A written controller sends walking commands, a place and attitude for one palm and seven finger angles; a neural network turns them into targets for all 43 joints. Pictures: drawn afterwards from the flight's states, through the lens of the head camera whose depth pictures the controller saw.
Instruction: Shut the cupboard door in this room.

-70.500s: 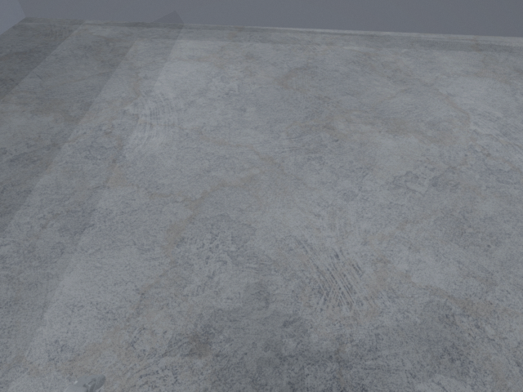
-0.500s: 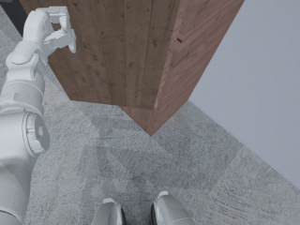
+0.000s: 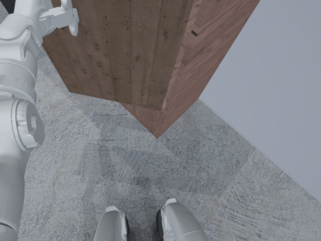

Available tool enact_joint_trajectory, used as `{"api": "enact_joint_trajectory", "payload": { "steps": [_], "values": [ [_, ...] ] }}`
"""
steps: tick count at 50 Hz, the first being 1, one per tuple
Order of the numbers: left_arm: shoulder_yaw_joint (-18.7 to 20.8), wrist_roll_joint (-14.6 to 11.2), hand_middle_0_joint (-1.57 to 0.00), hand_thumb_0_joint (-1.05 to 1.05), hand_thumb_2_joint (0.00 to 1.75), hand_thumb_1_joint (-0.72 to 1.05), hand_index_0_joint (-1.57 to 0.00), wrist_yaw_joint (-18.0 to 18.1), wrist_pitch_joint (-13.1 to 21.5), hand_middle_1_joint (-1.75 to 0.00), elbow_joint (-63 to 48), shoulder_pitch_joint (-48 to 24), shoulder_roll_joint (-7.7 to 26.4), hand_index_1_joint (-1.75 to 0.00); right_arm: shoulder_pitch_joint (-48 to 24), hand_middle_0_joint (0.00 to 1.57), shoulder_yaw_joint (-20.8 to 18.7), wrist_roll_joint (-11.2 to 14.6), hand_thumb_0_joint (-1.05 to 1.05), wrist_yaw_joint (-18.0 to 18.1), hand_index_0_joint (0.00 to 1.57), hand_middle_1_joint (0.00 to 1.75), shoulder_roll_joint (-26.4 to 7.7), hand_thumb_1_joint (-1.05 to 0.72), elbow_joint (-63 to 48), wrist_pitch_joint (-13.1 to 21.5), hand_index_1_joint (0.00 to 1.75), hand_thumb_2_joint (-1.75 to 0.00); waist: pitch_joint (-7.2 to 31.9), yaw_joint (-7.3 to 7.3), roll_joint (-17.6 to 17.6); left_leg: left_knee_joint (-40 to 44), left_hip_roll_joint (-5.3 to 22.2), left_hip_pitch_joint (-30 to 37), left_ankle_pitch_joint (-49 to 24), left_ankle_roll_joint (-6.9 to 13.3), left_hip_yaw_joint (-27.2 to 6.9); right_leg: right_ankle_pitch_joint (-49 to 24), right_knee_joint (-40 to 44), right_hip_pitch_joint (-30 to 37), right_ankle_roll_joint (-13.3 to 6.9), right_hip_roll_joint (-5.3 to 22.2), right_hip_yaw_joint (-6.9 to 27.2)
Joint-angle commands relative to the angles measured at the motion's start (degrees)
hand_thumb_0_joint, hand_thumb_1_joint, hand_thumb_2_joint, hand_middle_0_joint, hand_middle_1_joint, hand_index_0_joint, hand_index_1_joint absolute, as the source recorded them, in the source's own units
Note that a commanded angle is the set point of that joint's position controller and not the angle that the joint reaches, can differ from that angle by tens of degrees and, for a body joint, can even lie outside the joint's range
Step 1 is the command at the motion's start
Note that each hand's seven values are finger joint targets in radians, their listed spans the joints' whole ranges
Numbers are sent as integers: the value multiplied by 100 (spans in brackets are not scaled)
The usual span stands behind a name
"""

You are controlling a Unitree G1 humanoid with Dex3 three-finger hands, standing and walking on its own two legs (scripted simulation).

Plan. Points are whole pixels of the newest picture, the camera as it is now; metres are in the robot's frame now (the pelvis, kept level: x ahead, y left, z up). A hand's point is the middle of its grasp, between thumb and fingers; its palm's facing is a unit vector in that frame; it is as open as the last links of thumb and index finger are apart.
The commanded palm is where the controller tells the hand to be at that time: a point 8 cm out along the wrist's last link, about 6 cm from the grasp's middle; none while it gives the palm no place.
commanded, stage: push the door shut along its arc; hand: left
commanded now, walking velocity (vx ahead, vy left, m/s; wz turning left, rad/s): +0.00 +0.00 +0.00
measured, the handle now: out of the picture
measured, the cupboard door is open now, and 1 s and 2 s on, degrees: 34 23 23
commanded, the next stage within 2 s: pull the fist back off the door in 0.14 s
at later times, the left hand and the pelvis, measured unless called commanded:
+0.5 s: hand (93, 1) +0.62 +0.06 +0.13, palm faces +0.12 -0.99 -0.04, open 3.1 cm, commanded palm +0.59 +0.10 +0.13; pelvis +0.00 +0.00 -0.01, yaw -1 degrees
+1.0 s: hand (91, 38) +0.53 +0.07 +0.11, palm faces +0.05 -1.00 +0.00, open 3.1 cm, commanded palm +0.50 +0.11 +0.13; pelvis +0.03 -0.01 +0.03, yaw +0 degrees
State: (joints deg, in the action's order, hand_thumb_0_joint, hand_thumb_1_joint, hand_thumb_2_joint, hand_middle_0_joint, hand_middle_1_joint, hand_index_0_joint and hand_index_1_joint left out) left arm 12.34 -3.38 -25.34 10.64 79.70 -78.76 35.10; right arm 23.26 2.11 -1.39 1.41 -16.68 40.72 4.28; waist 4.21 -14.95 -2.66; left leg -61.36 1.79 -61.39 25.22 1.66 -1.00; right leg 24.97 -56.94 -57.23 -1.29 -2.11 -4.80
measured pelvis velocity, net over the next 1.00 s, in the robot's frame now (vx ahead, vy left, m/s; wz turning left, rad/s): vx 0.03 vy -0.01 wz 0.00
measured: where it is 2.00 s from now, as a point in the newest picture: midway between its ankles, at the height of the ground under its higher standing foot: outside the picture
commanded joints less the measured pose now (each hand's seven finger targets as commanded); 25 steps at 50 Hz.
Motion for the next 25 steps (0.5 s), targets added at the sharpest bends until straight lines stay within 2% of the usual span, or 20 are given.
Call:
{"api": "enact_joint_trajectory", "payload": {
  "steps": [1,3,5,6,7,8,10,11,12,13,14,15,16,17,18,19,20,22,24,25],
  "values": [
    [-167,-137,-130,0,90,90,-130,-9,404,-150,-1493,-3737,127,-150,1337,20,-427,2,0,105,20,30,-1133,-90,105,159,30,-90,3227,-613,-1244,220,58,3767,-2452,66,-598,-1432,609,-387,-25,-160,163],
    [-180,-111,-130,0,90,90,-130,2,337,-150,-1355,-3790,154,-150,1333,20,-409,-2,0,114,20,30,-1157,-90,141,157,30,-90,3142,-669,-1157,180,68,3642,-2330,76,-612,-1341,575,-477,-32,-160,129],
    [-289,-102,-130,0,90,90,-130,26,285,-150,-1356,-3919,-48,-150,1342,20,-405,-15,0,121,20,30,-1137,-90,186,185,30,-90,3155,-727,-1238,180,47,3687,-2387,96,-632,-1331,548,-556,-48,-167,94],
    [-317,-85,-130,0,90,90,-130,22,300,-150,-1375,-4015,-59,-150,1319,20,-405,-1,0,122,20,30,-1146,-90,182,211,30,-90,3273,-713,-1301,126,59,3735,-2384,79,-642,-1323,499,-644,-30,-158,114],
    [-350,-59,-130,0,90,90,-130,35,254,-150,-1329,-4025,-87,-150,1295,20,-410,-19,0,115,20,30,-1148,-90,227,202,30,-90,3232,-730,-1338,112,55,3739,-2394,77,-650,-1307,501,-686,-47,-164,90],
    [-351,-48,-130,0,90,90,-130,34,270,-150,-1468,-4165,-54,-150,1342,20,-414,-17,0,115,20,30,-1152,-90,221,217,30,-90,3424,-748,-1355,66,61,3787,-2431,89,-643,-1347,468,-688,-37,-165,107],
    [-398,-54,-130,0,90,90,-130,48,217,-150,-1420,-4203,-179,-150,1350,20,-406,-31,0,119,20,30,-1138,-90,262,233,30,-90,3410,-789,-1341,63,42,3814,-2537,102,-668,-1378,436,-714,-54,-182,61],
    [-382,-55,-130,0,90,90,-130,19,246,-150,-1558,-4364,-98,-150,1356,20,-415,-25,0,123,20,30,-1136,-90,268,262,30,-90,3640,-786,-1439,4,47,3881,-2603,104,-624,-1459,405,-682,-32,-190,99],
    [-371,-28,-130,0,90,90,-130,10,151,-150,-1291,-4210,-93,-150,1315,20,-401,-30,0,124,20,30,-1137,-90,283,249,30,-90,3518,-779,-1340,-8,13,3737,-2485,97,-612,-1422,430,-648,-56,-198,70],
    [989,-392,-130,0,90,90,-130,1275,29,-150,-1415,-4414,412,-150,1688,20,-285,-134,0,40,20,30,-956,-90,11,287,30,-90,3551,-544,-1404,79,131,3030,-2163,25,-651,-1372,540,-189,-11,-111,220],
    [727,-195,-130,0,90,90,-130,1929,-64,-150,-1182,-4115,12,-150,1667,20,-271,-170,0,-84,20,30,-904,-90,-28,297,30,-90,3527,-561,-1361,137,103,2793,-1934,-3,-643,-1256,488,-111,29,-107,220],
    [753,-117,-130,0,90,90,-130,2330,-65,-150,-1167,-3939,-94,-150,1693,20,-303,-214,0,-162,20,30,-906,-90,-43,284,30,-90,3523,-565,-1176,201,113,2799,-1954,-12,-740,-1224,434,-137,53,-98,179],
    [817,-45,-130,0,90,90,-130,2711,-43,-150,-1192,-3988,-263,-150,1760,20,-329,-297,0,-241,20,30,-895,-90,-53,252,30,-90,3502,-629,-997,171,129,2767,-2030,-16,-738,-1300,415,-151,92,-78,152],
    [960,122,-130,0,90,90,-130,3106,3,-150,-1208,-3838,-192,-150,1832,20,-350,-378,0,-334,20,30,-893,-90,-103,215,30,-90,3515,-565,-884,140,88,2632,-2079,-9,-659,-1367,440,5,99,-77,155],
    [1060,331,-130,0,90,90,-130,3501,144,-150,-1415,-3858,-75,-150,1887,20,-349,-458,0,-428,20,30,-875,-90,-164,189,30,-90,3607,-513,-931,132,68,2555,-2155,-13,-611,-1447,427,141,104,-74,164],
    [1005,652,-130,0,90,90,-130,3825,315,-150,-1466,-3745,-25,-150,1922,20,-348,-528,0,-525,20,30,-849,-90,-190,169,30,-90,3641,-466,-981,105,53,2510,-2236,-17,-563,-1510,393,177,95,-77,168],
    [909,956,-130,0,90,90,-130,3984,518,-150,-1598,-3802,46,-150,1969,20,-369,-590,0,-608,20,30,-858,-90,-184,144,30,-90,3795,-497,-1057,60,43,2604,-2439,-17,-558,-1644,329,175,90,-84,176],
    [798,1393,-130,0,90,90,-130,4018,758,-150,-1705,-3454,287,-150,2058,20,-426,-602,0,-732,20,30,-884,-90,-233,39,30,-90,3951,-384,-1122,130,24,2738,-2629,-31,-479,-1891,360,467,54,-89,210],
    [735,1431,-130,0,90,90,-130,3795,803,-150,-1686,-3130,333,-150,2038,20,-470,-522,0,-761,20,30,-894,-90,-313,-66,30,-90,4005,-314,-1031,269,-32,2753,-2577,-5,-343,-2170,508,971,42,-102,273],
    [763,1331,-130,0,90,90,-130,3629,757,-150,-1566,-3017,361,-150,2056,20,-469,-486,0,-742,20,30,-918,-90,-330,-119,30,-90,3970,-318,-969,355,-58,2736,-2584,7,-334,-2310,571,1169,33,-117,297]
  ]
}}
